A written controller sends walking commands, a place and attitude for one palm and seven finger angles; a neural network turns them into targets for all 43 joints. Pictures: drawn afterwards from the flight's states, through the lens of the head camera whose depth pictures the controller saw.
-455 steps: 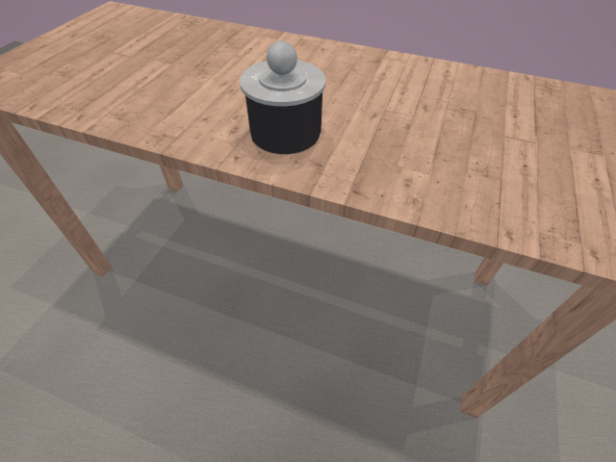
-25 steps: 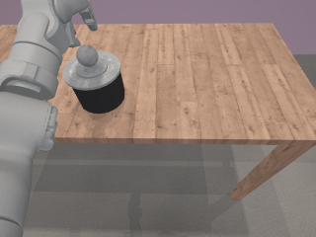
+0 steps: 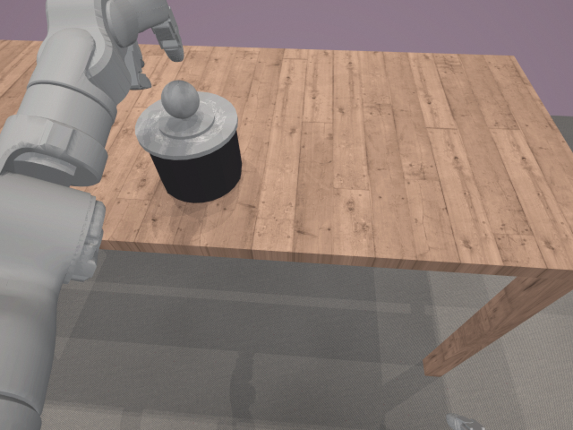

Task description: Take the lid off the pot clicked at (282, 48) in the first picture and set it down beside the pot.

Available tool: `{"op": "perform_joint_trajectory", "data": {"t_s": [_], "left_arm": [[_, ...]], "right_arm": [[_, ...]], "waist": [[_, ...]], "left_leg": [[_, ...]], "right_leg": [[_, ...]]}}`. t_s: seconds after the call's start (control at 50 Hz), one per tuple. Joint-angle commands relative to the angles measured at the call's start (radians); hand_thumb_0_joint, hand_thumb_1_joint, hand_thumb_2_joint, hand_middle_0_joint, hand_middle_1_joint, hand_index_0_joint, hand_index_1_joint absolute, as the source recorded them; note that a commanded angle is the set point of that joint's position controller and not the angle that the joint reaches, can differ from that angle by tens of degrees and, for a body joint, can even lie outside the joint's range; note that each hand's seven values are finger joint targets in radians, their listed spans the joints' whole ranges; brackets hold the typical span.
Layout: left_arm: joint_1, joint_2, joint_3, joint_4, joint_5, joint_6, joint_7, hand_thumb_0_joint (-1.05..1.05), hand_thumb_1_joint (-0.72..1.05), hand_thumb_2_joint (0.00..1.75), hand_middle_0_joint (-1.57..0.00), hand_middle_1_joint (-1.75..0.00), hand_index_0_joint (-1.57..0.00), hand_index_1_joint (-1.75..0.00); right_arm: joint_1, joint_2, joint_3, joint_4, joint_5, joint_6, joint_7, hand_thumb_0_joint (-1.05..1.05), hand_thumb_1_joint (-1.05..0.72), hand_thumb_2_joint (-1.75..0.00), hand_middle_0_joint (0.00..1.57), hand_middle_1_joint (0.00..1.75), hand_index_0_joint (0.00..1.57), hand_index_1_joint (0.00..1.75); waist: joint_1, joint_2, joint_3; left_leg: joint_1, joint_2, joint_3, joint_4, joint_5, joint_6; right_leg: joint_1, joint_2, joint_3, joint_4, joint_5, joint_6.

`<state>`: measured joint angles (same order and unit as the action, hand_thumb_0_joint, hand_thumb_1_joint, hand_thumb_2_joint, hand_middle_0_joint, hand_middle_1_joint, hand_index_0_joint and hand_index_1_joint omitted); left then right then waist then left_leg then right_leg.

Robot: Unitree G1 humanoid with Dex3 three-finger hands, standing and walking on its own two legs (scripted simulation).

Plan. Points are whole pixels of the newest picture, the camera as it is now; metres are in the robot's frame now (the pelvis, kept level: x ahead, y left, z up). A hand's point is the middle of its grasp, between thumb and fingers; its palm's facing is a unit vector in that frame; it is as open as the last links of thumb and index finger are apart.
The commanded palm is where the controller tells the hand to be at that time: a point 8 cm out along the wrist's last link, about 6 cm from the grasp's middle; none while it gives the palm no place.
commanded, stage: move the open hand above the knob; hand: left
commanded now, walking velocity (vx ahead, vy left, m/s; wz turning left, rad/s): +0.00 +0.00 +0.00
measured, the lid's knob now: (180, 99) +0.55 +0.13 +0.17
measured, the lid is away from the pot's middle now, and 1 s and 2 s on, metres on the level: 0.00 0.00 0.00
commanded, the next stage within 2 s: lower the open fingers around the knob in 0.36 s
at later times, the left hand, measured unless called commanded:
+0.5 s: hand (159, 55) +0.52 +0.13 +0.25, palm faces -0.28 -0.04 -0.96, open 10.1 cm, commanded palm +0.51 +0.13 +0.31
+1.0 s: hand (168, 86) +0.51 +0.13 +0.21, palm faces -0.37 -0.07 -0.93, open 10.1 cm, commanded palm +0.51 +0.13 +0.28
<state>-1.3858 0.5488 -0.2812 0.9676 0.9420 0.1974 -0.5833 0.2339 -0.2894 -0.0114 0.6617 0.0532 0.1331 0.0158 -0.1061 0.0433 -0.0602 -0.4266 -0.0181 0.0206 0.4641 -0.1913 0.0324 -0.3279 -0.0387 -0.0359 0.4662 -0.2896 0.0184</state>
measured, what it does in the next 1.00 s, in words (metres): stands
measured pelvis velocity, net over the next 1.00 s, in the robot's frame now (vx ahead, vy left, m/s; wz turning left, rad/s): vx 0.00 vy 0.00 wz -0.01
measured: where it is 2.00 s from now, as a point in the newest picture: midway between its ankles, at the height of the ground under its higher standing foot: outside the picture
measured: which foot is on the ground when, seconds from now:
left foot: down 0.00-1.00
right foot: down 0.00-1.00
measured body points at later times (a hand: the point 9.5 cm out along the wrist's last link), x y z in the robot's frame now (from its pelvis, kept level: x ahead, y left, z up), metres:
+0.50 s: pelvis +0.00 +0.00 +0.00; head +0.06 -0.02 +0.45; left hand +0.52 +0.13 +0.31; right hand +0.03 -0.27 -0.14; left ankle +0.02 +0.10 -0.74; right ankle -0.04 -0.13 -0.74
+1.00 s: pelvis +0.00 +0.00 +0.00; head +0.06 -0.02 +0.45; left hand +0.52 +0.13 +0.27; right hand +0.06 -0.28 -0.13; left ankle +0.02 +0.10 -0.74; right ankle -0.04 -0.13 -0.74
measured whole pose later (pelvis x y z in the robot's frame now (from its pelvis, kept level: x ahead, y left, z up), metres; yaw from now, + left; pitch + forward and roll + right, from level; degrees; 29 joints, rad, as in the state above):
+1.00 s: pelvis +0.00 +0.00 +0.00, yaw -1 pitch +10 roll +0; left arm -1.40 0.47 -0.28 1.11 0.95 0.27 -0.55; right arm 0.27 -0.29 -0.01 0.69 0.05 0.09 0.00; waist -0.13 0.05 -0.07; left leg -0.44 -0.02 0.03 0.47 -0.20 0.03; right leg -0.35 -0.04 -0.03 0.47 -0.30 0.02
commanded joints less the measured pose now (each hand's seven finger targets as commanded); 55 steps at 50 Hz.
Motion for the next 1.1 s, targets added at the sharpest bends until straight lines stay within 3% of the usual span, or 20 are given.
{"op": "perform_joint_trajectory", "data": {"t_s": [0.0, 0.04, 0.14, 0.18, 0.2, 0.28, 0.4, 0.46, 0.48, 0.52, 0.58, 0.66, 0.7, 0.78, 0.84, 0.88, 0.9, 0.98, 1.02, 1.08], "left_arm": [[-0.569, 0.167, 0.069, -0.144, 0.004, 0.005, 0.044, 0.00, -0.39, 1.63, -0.85, -0.08, -0.85, -0.08], [-0.587, 0.186, 0.070, -0.124, 0.007, 0.013, 0.044, 0.00, -0.39, 1.63, -0.85, -0.08, -0.85, -0.08], [-0.674, 0.115, 0.016, -0.205, 0.015, 0.001, 0.054, 0.00, -0.39, 1.63, -0.85, -0.08, -0.85, -0.08], [-0.572, 0.132, 0.047, -0.076, -0.011, 0.014, 0.054, 0.00, -0.39, 1.63, -0.85, -0.08, -0.85, -0.08], [-0.630, 0.196, 0.087, -0.129, 0.008, 0.012, 0.059, 0.00, -0.39, 1.63, -0.85, -0.08, -0.85, -0.08], [-0.608, 0.158, 0.060, -0.078, 0.010, 0.013, 0.075, 0.00, -0.39, 1.63, -0.85, -0.08, -0.85, -0.08], [-0.637, 0.244, 0.123, -0.104, 0.047, 0.008, 0.085, 0.00, -0.39, 1.63, -0.85, -0.08, -0.85, -0.08], [-0.607, 0.178, 0.080, 0.050, 0.043, 0.062, 0.083, 0.00, -0.39, 1.63, -0.85, -0.08, -0.85, -0.08], [-0.588, 0.142, 0.057, 0.043, 0.019, 0.073, 0.081, 0.00, -0.39, 1.63, -0.85, -0.08, -0.85, -0.08], [-0.681, 0.214, 0.105, -0.061, 0.041, 0.072, 0.080, 0.00, -0.39, 1.63, -0.85, -0.08, -0.85, -0.08], [-0.625, 0.095, 0.027, -0.039, 0.018, 0.071, 0.070, 0.00, -0.39, 1.63, -0.85, -0.08, -0.85, -0.08], [-0.618, 0.165, 0.074, -0.021, 0.030, 0.078, 0.067, 0.00, -0.39, 1.63, -0.85, -0.08, -0.85, -0.08], [-0.652, 0.150, 0.060, -0.102, 0.029, 0.066, 0.074, 0.00, -0.39, 1.63, -0.85, -0.08, -0.85, -0.08], [-0.585, 0.102, 0.038, -0.045, 0.012, 0.066, 0.072, 0.00, -0.39, 1.63, -0.85, -0.08, -0.85, -0.08], [-0.601, 0.156, 0.071, -0.038, 0.032, 0.068, 0.076, 0.00, -0.39, 1.63, -0.85, -0.08, -0.85, -0.08], [-0.568, 0.086, 0.026, -0.008, 0.001, 0.072, 0.075, 0.00, -0.39, 1.63, -0.85, -0.08, -0.85, -0.08], [-0.614, 0.155, 0.073, -0.064, 0.023, 0.067, 0.081, 0.00, -0.39, 1.63, -0.85, -0.08, -0.85, -0.08], [-0.589, 0.052, 0.007, -0.031, 0.003, 0.063, 0.081, 0.00, -0.39, 1.63, -0.85, -0.08, -0.85, -0.08], [-0.594, 0.131, 0.064, -0.025, 0.023, 0.059, 0.084, 0.00, -0.39, 1.63, -0.85, -0.08, -0.85, -0.08], [-0.568, 0.055, 0.012, 0.005, -0.003, 0.060, 0.085, 0.00, -0.39, 1.63, -0.85, -0.08, -0.85, -0.08]], "right_arm": [[0.057, -0.141, -0.049, -0.068, -0.001, -0.020, 0.000, 0.00, -0.90, -0.90, 0.20, 0.30, 0.20, 0.30], [0.046, -0.146, -0.043, -0.072, 0.004, -0.015, -0.004, 0.00, -0.90, -0.90, 0.20, 0.30, 0.20, 0.30], [0.052, -0.133, -0.048, -0.070, -0.001, -0.031, -0.003, 0.00, -0.90, -0.90, 0.20, 0.30, 0.20, 0.30], [0.085, -0.155, -0.050, -0.048, 0.001, -0.028, -0.009, 0.00, -0.90, -0.90, 0.20, 0.30, 0.20, 0.30], [0.078, -0.154, -0.047, -0.053, -0.002, -0.027, -0.009, 0.00, -0.90, -0.90, 0.20, 0.30, 0.20, 0.30], [0.098, -0.155, -0.050, -0.050, -0.003, -0.037, -0.013, 0.00, -0.90, -0.90, 0.20, 0.30, 0.20, 0.30], [0.101, -0.152, -0.048, -0.064, -0.012, -0.040, -0.010, 0.00, -0.90, -0.90, 0.20, 0.30, 0.20, 0.30], [0.104, -0.149, -0.044, -0.045, -0.001, -0.046, -0.015, 0.00, -0.90, -0.90, 0.20, 0.30, 0.20, 0.30], [0.121, -0.160, -0.046, -0.038, 0.003, -0.048, -0.014, 0.00, -0.90, -0.90, 0.20, 0.30, 0.20, 0.30], [0.107, -0.153, -0.047, -0.053, -0.009, -0.062, -0.013, 0.00, -0.90, -0.90, 0.20, 0.30, 0.20, 0.30], [0.131, -0.147, -0.055, -0.044, -0.005, -0.074, -0.015, 0.00, -0.90, -0.90, 0.20, 0.30, 0.20, 0.30], [0.110, -0.154, -0.048, -0.041, -0.004, -0.067, -0.018, 0.00, -0.90, -0.90, 0.20, 0.30, 0.20, 0.30], [0.106, -0.147, -0.050, -0.048, -0.007, -0.071, -0.014, 0.00, -0.90, -0.90, 0.20, 0.30, 0.20, 0.30], [0.108, -0.149, -0.053, -0.047, -0.004, -0.068, -0.017, 0.00, -0.90, -0.90, 0.20, 0.30, 0.20, 0.30], [0.098, -0.146, -0.047, -0.048, -0.005, -0.066, -0.020, 0.00, -0.90, -0.90, 0.20, 0.30, 0.20, 0.30], [0.100, -0.151, -0.047, -0.045, 0.001, -0.060, -0.023, 0.00, -0.90, -0.90, 0.20, 0.30, 0.20, 0.30], [0.098, -0.151, -0.049, -0.044, -0.004, -0.062, -0.020, 0.00, -0.90, -0.90, 0.20, 0.30, 0.20, 0.30], [0.107, -0.147, -0.055, -0.038, -0.001, -0.065, -0.023, 0.00, -0.90, -0.90, 0.20, 0.30, 0.20, 0.30], [0.100, -0.148, -0.051, -0.042, -0.006, -0.064, -0.022, 0.00, -0.90, -0.90, 0.20, 0.30, 0.20, 0.30], [0.113, -0.152, -0.052, -0.031, 0.001, -0.061, -0.026, 0.00, -0.90, -0.90, 0.20, 0.30, 0.20, 0.30]], "waist": [[-0.027, -0.045, -0.402], [-0.030, -0.076, -0.391], [-0.039, 0.008, -0.454], [-0.040, -0.045, -0.386], [-0.032, -0.071, -0.432], [-0.036, -0.037, -0.408], [-0.017, -0.057, -0.482], [-0.031, -0.055, -0.379], [-0.035, -0.047, -0.377], [-0.026, -0.055, -0.481], [-0.042, -0.037, -0.453], [-0.038, -0.104, -0.402], [-0.034, -0.032, -0.464], [-0.037, -0.033, -0.419], [-0.037, -0.084, -0.420], [-0.042, -0.054, -0.385], [-0.035, -0.063, -0.436], [-0.051, -0.024, -0.425], [-0.043, -0.068, -0.445], [-0.053, -0.044, -0.406]], "left_leg": [[0.410, -0.033, -0.045, 0.034, 0.387, 0.042], [0.356, -0.043, -0.032, 0.018, 0.294, 0.043], [0.452, -0.034, -0.051, 0.031, 0.355, 0.040], [0.395, -0.032, -0.046, 0.023, 0.318, 0.042], [0.383, -0.034, -0.044, 0.012, 0.298, 0.038], [0.378, -0.033, -0.041, 0.021, 0.314, 0.042], [0.383, -0.032, -0.047, 0.022, 0.366, 0.038], [0.333, -0.040, -0.028, 0.011, 0.273, 0.047], [0.343, -0.032, -0.034, 0.010, 0.326, 0.044], [0.383, -0.039, -0.039, 0.023, 0.348, 0.051], [0.424, -0.029, -0.045, 0.036, 0.426, 0.054], [0.351, -0.042, -0.029, 0.017, 0.293, 0.054], [0.409, -0.036, -0.042, 0.031, 0.368, 0.048], [0.398, -0.032, -0.040, 0.037, 0.380, 0.050], [0.367, -0.041, -0.030, 0.031, 0.319, 0.053], [0.353, -0.037, -0.026, 0.029, 0.317, 0.052], [0.379, -0.034, -0.036, 0.033, 0.334, 0.048], [0.419, -0.028, -0.039, 0.048, 0.379, 0.050], [0.387, -0.039, -0.034, 0.045, 0.328, 0.052], [0.377, -0.033, -0.031, 0.046, 0.349, 0.051]], "right_leg": [[-0.053, 0.079, -0.018, -0.042, 0.383, -0.048], [-0.022, 0.074, -0.017, -0.044, 0.373, -0.049], [-0.074, 0.079, -0.018, -0.042, 0.340, -0.053], [-0.069, 0.078, -0.024, -0.056, 0.340, -0.057], [-0.030, 0.079, -0.018, -0.050, 0.349, -0.052], [-0.049, 0.075, -0.020, -0.050, 0.359, -0.059], [-0.004, 0.078, -0.009, -0.032, 0.391, -0.055], [-0.037, 0.080, -0.016, -0.043, 0.359, -0.056], [-0.041, 0.076, -0.021, -0.047, 0.390, -0.057], [0.010, 0.076, -0.006, -0.040, 0.427, -0.051], [-0.041, 0.078, -0.014, -0.049, 0.432, -0.050], [-0.015, 0.077, -0.013, -0.053, 0.405, -0.045], [-0.025, 0.075, -0.008, -0.041, 0.423, -0.047], [-0.050, 0.074, -0.013, -0.041, 0.418, -0.052], [-0.023, 0.076, -0.007, -0.040, 0.421, -0.046], [-0.043, 0.071, -0.012, -0.046, 0.420, -0.048], [-0.029, 0.075, -0.009, -0.034, 0.422, -0.046], [-0.086, 0.076, -0.014, -0.038, 0.403, -0.049], [-0.045, 0.079, -0.007, -0.034, 0.407, -0.046], [-0.074, 0.076, -0.014, -0.036, 0.419, -0.047]]}}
